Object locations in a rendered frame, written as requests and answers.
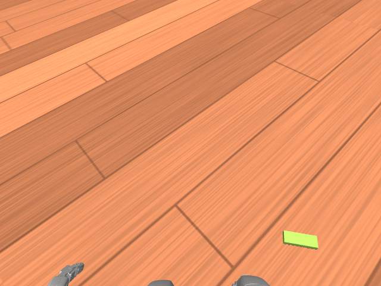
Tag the left robot hand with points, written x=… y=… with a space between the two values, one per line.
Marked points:
x=66 y=275

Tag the small box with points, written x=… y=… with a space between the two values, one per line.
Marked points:
x=299 y=239

